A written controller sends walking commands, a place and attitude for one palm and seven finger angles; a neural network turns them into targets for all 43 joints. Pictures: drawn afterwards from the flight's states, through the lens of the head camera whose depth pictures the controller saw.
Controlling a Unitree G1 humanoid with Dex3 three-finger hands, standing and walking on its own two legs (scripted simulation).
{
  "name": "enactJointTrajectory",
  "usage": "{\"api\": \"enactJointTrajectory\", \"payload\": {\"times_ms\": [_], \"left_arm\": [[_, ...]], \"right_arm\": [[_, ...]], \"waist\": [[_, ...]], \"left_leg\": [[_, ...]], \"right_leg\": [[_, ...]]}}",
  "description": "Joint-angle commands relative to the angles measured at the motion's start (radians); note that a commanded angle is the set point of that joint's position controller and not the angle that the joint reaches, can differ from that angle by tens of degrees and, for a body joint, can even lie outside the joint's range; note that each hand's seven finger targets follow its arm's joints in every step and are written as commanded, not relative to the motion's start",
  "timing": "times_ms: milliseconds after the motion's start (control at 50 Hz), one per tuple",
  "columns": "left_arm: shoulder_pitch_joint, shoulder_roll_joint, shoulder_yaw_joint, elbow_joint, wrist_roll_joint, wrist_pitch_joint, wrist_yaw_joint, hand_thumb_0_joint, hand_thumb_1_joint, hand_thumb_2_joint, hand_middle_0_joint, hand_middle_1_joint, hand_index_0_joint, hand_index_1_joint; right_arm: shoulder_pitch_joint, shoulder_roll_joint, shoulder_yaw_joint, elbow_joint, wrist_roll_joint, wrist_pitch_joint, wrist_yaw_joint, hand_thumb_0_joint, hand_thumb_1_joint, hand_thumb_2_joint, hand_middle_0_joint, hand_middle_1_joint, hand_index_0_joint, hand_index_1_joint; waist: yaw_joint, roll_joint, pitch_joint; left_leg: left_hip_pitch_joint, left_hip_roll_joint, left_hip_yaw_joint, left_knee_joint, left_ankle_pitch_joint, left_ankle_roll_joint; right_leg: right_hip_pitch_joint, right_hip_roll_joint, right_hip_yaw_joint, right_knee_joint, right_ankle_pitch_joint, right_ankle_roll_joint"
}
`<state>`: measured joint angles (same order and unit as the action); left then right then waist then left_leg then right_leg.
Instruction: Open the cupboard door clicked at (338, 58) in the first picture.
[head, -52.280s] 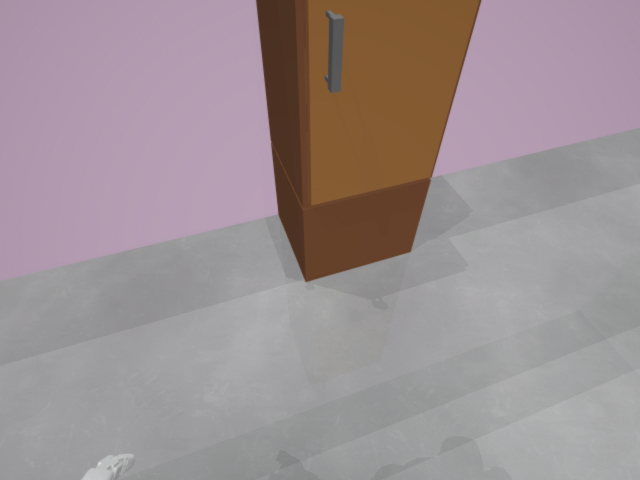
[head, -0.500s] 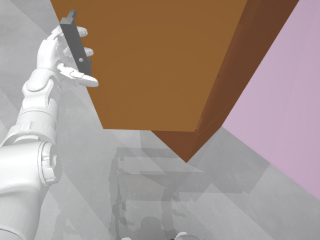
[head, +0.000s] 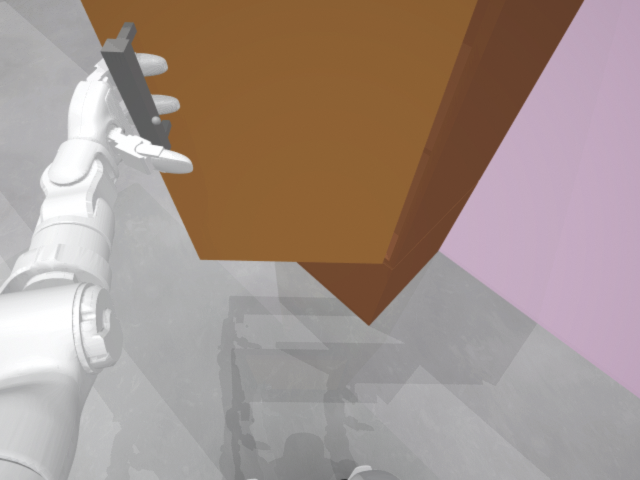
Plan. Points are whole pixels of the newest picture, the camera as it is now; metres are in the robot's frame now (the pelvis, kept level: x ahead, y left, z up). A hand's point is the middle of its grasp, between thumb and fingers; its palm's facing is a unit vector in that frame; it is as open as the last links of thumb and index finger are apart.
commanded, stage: close the thumb around the handle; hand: left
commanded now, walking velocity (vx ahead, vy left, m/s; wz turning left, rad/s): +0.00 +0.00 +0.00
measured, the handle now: (145, 95) +0.56 +0.17 +0.14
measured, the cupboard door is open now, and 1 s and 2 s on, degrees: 43 43 63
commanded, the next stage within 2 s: pull the door open along its arc in 0.80 s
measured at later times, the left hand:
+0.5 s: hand (153, 121) +0.51 +0.15 +0.15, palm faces -0.09 -1.00 +0.00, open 9.5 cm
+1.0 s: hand (153, 123) +0.51 +0.15 +0.15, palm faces -0.11 -0.99 +0.01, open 5.8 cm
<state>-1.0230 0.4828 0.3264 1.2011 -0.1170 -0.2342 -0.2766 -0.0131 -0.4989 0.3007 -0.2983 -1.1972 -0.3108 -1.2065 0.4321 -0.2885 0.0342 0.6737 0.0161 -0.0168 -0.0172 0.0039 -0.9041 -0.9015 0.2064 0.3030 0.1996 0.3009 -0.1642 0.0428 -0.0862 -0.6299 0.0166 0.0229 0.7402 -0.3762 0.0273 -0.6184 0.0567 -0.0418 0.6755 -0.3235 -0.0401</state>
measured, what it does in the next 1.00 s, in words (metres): stands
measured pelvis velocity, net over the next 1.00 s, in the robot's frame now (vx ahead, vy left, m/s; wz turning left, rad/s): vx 0.00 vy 0.01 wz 0.00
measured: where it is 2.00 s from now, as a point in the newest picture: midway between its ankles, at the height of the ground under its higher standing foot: outside the picture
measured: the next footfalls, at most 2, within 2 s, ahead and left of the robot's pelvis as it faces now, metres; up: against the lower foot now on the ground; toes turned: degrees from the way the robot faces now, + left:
none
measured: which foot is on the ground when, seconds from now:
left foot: down 0.00-1.00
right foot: down 0.00-1.00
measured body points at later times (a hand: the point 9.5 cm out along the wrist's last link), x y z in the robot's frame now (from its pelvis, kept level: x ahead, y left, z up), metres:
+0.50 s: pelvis +0.00 +0.00 +0.00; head +0.09 +0.00 +0.44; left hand +0.51 +0.21 +0.15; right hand +0.01 -0.27 -0.12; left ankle -0.02 +0.10 -0.71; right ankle -0.01 -0.10 -0.71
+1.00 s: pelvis +0.00 +0.01 +0.00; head +0.08 +0.01 +0.44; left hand +0.51 +0.21 +0.15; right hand +0.00 -0.26 -0.12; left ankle -0.02 +0.10 -0.71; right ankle -0.01 -0.10 -0.71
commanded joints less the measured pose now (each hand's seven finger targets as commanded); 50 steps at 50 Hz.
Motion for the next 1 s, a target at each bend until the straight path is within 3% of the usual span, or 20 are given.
{"api": "enactJointTrajectory", "payload": {"times_ms": [0,60,80,160,180,240,300,380,460,500,580,600,640,720,780,860,880,900,940,980], "left_arm": [[-0.489,0.238,0.019,-0.241,-0.026,-0.073,-0.009,0.000,-0.500,0.300,-0.300,-1.200,-0.300,-1.200],[-0.487,0.201,-0.007,-0.246,-0.026,-0.070,-0.011,0.000,-0.500,0.300,-0.300,-1.200,-0.300,-1.200],[-0.489,0.218,0.011,-0.256,-0.029,-0.071,-0.008,0.000,-0.500,0.300,-0.300,-1.200,-0.300,-1.200],[-0.490,0.225,0.011,-0.221,-0.029,-0.053,-0.005,0.000,-0.276,0.396,-0.316,-1.224,-0.316,-1.224],[-0.505,0.197,-0.014,-0.229,-0.029,-0.055,-0.005,0.000,-0.220,0.420,-0.320,-1.230,-0.320,-1.230],[-0.507,0.205,-0.002,-0.256,-0.026,-0.067,0.003,0.000,-0.052,0.492,-0.332,-1.248,-0.332,-1.248],[-0.520,0.185,-0.017,-0.221,-0.032,-0.064,0.004,0.000,0.116,0.564,-0.344,-1.266,-0.344,-1.266],[-0.493,0.258,0.037,-0.218,-0.022,-0.064,0.001,0.000,0.340,0.660,-0.360,-1.290,-0.360,-1.290],[-0.494,0.203,-0.005,-0.226,-0.022,-0.070,-0.005,0.000,0.564,0.756,-0.376,-1.314,-0.376,-1.314],[-0.483,0.244,0.031,-0.213,-0.030,-0.070,-0.008,0.000,0.676,0.804,-0.384,-1.326,-0.384,-1.326],[-0.479,0.236,0.028,-0.240,-0.033,-0.066,-0.015,0.000,0.900,0.900,-0.400,-1.350,-0.400,-1.350],[-0.469,0.254,0.040,-0.244,-0.033,-0.071,-0.014,0.000,0.900,0.900,-0.400,-1.350,-0.400,-1.350],[-0.489,0.212,0.006,-0.254,-0.032,-0.072,-0.014,0.000,0.900,0.900,-0.400,-1.350,-0.400,-1.350],[-0.471,0.239,0.030,-0.257,-0.035,-0.072,-0.013,0.000,0.900,0.900,-0.400,-1.350,-0.400,-1.350],[-0.470,0.209,0.013,-0.217,-0.036,-0.057,-0.005,0.000,0.900,0.900,-0.400,-1.350,-0.400,-1.350],[-0.498,0.245,0.029,-0.187,-0.023,-0.055,0.003,0.000,0.900,0.900,-0.400,-1.350,-0.400,-1.350],[-0.503,0.259,0.034,-0.179,-0.020,-0.053,0.003,0.000,0.900,0.900,-0.400,-1.350,-0.400,-1.350],[-0.491,0.196,-0.003,-0.203,-0.026,-0.059,0.001,0.000,0.900,0.900,-0.400,-1.350,-0.400,-1.350],[-0.424,0.193,0.005,-0.214,-0.027,-0.063,-0.003,0.000,0.900,0.900,-0.400,-1.350,-0.400,-1.350],[-0.397,0.195,0.012,-0.244,-0.033,-0.064,-0.005,0.000,0.900,0.900,-0.400,-1.350,-0.400,-1.350]], "right_arm": [[0.133,-0.166,-0.062,-0.063,0.003,-0.019,-0.019,0.000,-0.900,-0.900,0.200,0.300,0.200,0.300],[0.129,-0.164,-0.065,-0.061,0.003,-0.019,-0.016,0.000,-0.900,-0.900,0.200,0.300,0.200,0.300],[0.129,-0.166,-0.069,-0.059,0.003,-0.019,-0.016,0.000,-0.900,-0.900,0.200,0.300,0.200,0.300],[0.125,-0.168,-0.065,-0.060,0.005,-0.014,-0.019,0.000,-0.900,-0.900,0.200,0.300,0.200,0.300],[0.123,-0.164,-0.064,-0.059,0.006,-0.015,-0.018,0.000,-0.900,-0.900,0.200,0.300,0.200,0.300],[0.123,-0.166,-0.066,-0.057,0.002,-0.019,-0.017,0.000,-0.900,-0.900,0.200,0.300,0.200,0.300],[0.126,-0.164,-0.062,-0.053,0.003,-0.019,-0.018,0.000,-0.900,-0.900,0.200,0.300,0.200,0.300],[0.124,-0.169,-0.062,-0.060,0.003,-0.019,-0.020,0.000,-0.900,-0.900,0.200,0.300,0.200,0.300],[0.119,-0.164,-0.063,-0.058,0.002,-0.020,-0.016,0.000,-0.900,-0.900,0.200,0.300,0.200,0.300],[0.126,-0.171,-0.064,-0.061,0.003,-0.017,-0.019,0.000,-0.900,-0.900,0.200,0.300,0.200,0.300],[0.122,-0.167,-0.065,-0.064,0.003,-0.019,-0.018,0.000,-0.900,-0.900,0.200,0.300,0.200,0.300],[0.125,-0.169,-0.065,-0.068,0.003,-0.015,-0.020,0.000,-0.900,-0.900,0.200,0.300,0.200,0.300],[0.122,-0.164,-0.065,-0.063,0.002,-0.017,-0.017,0.000,-0.900,-0.900,0.200,0.300,0.200,0.300],[0.122,-0.168,-0.066,-0.061,0.003,-0.012,-0.018,0.000,-0.900,-0.900,0.200,0.300,0.200,0.300],[0.121,-0.166,-0.063,-0.063,0.003,-0.015,-0.017,0.000,-0.900,-0.900,0.200,0.300,0.200,0.300],[0.125,-0.172,-0.062,-0.059,0.003,-0.017,-0.022,0.000,-0.900,-0.900,0.200,0.300,0.200,0.300],[0.128,-0.174,-0.060,-0.059,0.003,-0.018,-0.022,0.000,-0.900,-0.900,0.200,0.300,0.200,0.300],[0.127,-0.166,-0.062,-0.065,0.002,-0.020,-0.020,0.000,-0.900,-0.900,0.200,0.300,0.200,0.300],[0.119,-0.166,-0.064,-0.072,0.001,-0.023,-0.017,0.000,-0.900,-0.900,0.200,0.300,0.200,0.300],[0.114,-0.165,-0.066,-0.081,0.001,-0.022,-0.014,0.000,-0.900,-0.900,0.200,0.300,0.200,0.300]], "waist": [[-0.004,0.051,-0.438],[-0.011,0.053,-0.434],[-0.006,0.048,-0.447],[-0.013,0.012,-0.399],[-0.018,0.023,-0.389],[-0.011,0.051,-0.431],[-0.024,0.022,-0.394],[-0.002,0.017,-0.443],[-0.011,0.053,-0.427],[-0.006,0.010,-0.427],[0.002,0.045,-0.447],[0.007,0.050,-0.450],[-0.006,0.053,-0.438],[0.003,0.051,-0.434],[-0.005,0.014,-0.388],[-0.018,0.006,-0.366],[-0.015,0.007,-0.366],[-0.014,0.026,-0.391],[0.012,0.068,-0.427],[0.021,0.049,-0.455]], "left_leg": [[0.249,-0.016,-0.039,-0.039,0.396,0.012],[0.282,-0.010,-0.047,-0.037,0.417,0.007],[0.285,-0.009,-0.045,-0.037,0.412,0.008],[0.233,-0.014,-0.039,-0.044,0.369,0.013],[0.243,-0.014,-0.042,-0.050,0.367,0.012],[0.284,-0.012,-0.048,-0.037,0.413,0.008],[0.260,-0.014,-0.048,-0.042,0.383,0.012],[0.241,-0.017,-0.042,-0.040,0.391,0.013],[0.277,-0.012,-0.046,-0.035,0.405,0.007],[0.251,-0.014,-0.046,-0.037,0.400,0.013],[0.269,-0.013,-0.042,-0.036,0.422,0.009],[0.272,-0.013,-0.044,-0.033,0.440,0.009],[0.285,-0.011,-0.047,-0.037,0.433,0.007],[0.291,-0.008,-0.051,-0.040,0.445,0.004],[0.257,-0.010,-0.049,-0.050,0.391,0.006],[0.228,-0.010,-0.047,-0.050,0.341,0.010],[0.213,-0.012,-0.048,-0.052,0.323,0.010],[0.251,-0.013,-0.051,-0.050,0.362,0.009],[0.295,-0.006,-0.055,-0.043,0.398,-0.003],[0.299,-0.006,-0.053,-0.042,0.414,-0.003]], "right_leg": [[0.208,-0.012,0.039,-0.043,0.431,0.019],[0.174,-0.009,0.033,-0.044,0.428,0.022],[0.183,-0.009,0.037,-0.047,0.427,0.023],[0.195,-0.012,0.040,-0.053,0.416,0.025],[0.186,-0.012,0.037,-0.054,0.409,0.024],[0.174,-0.012,0.036,-0.045,0.427,0.022],[0.170,-0.012,0.033,-0.050,0.403,0.021],[0.221,-0.014,0.045,-0.045,0.440,0.023],[0.169,-0.011,0.035,-0.045,0.418,0.023],[0.200,-0.010,0.037,-0.044,0.426,0.021],[0.205,-0.011,0.038,-0.042,0.449,0.022],[0.207,-0.011,0.036,-0.038,0.455,0.018],[0.183,-0.008,0.033,-0.042,0.443,0.022],[0.183,-0.008,0.031,-0.042,0.437,0.019],[0.174,-0.007,0.029,-0.051,0.398,0.021],[0.159,-0.012,0.035,-0.055,0.362,0.024],[0.163,-0.012,0.037,-0.054,0.350,0.023],[0.159,-0.012,0.029,-0.047,0.366,0.019],[0.139,-0.011,0.023,-0.037,0.364,0.016],[0.163,-0.010,0.024,-0.034,0.383,0.016]]}}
